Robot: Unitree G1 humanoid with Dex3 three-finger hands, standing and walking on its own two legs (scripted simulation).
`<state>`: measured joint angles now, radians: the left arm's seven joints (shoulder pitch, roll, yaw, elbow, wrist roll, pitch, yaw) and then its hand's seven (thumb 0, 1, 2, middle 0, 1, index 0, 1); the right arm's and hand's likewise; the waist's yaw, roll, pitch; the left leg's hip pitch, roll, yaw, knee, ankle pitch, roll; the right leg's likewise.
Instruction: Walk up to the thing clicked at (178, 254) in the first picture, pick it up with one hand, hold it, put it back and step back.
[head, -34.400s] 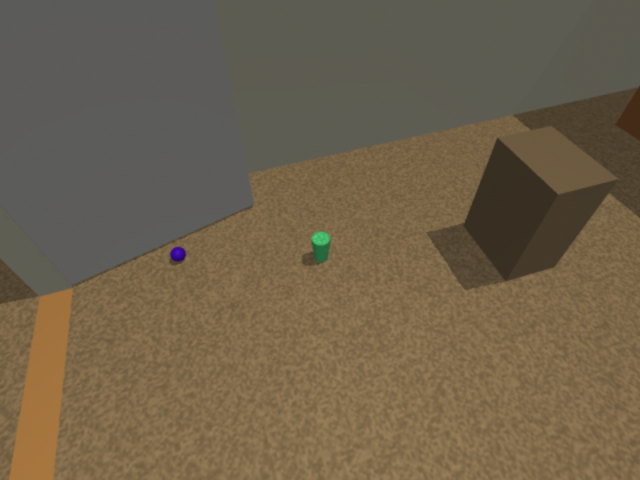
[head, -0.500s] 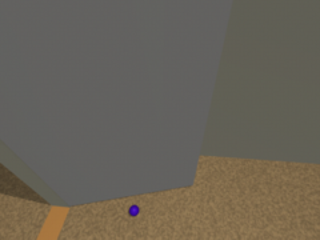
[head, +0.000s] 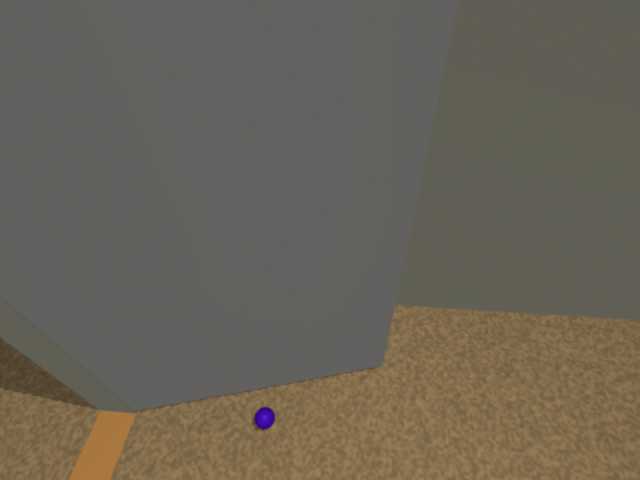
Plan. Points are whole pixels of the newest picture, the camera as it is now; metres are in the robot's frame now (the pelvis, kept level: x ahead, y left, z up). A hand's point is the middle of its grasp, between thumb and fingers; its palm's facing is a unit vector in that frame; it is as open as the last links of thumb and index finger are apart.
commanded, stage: stand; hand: left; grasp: from above
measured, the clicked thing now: (264, 418) +0.41 +0.23 -0.75
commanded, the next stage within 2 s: step back in 1.02 s
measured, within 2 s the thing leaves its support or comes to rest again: neither
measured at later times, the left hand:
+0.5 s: hand out of the picture +0.09 +0.24 -0.16, palm faces +0.02 -0.94 -0.33, open 7.4 cm
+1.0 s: hand out of the picture +0.09 +0.24 -0.16, palm faces +0.01 -0.94 -0.34, open 7.4 cm
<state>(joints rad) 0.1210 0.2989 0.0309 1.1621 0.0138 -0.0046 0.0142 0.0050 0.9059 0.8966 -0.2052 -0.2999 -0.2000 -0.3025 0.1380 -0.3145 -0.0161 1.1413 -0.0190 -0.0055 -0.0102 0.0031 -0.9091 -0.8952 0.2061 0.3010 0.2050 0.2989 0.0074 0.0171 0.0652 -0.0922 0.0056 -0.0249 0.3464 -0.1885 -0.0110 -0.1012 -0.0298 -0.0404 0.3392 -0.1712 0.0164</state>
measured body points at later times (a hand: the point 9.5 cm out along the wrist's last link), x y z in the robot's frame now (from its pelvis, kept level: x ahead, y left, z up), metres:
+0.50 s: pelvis +0.01 +0.00 +0.00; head +0.02 -0.01 +0.45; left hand +0.09 +0.29 -0.13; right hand +0.09 -0.29 -0.14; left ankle +0.00 +0.13 -0.75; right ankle +0.01 -0.13 -0.75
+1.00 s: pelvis +0.01 -0.01 +0.00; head +0.02 -0.01 +0.45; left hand +0.09 +0.29 -0.13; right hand +0.08 -0.30 -0.14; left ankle +0.00 +0.13 -0.75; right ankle +0.01 -0.13 -0.75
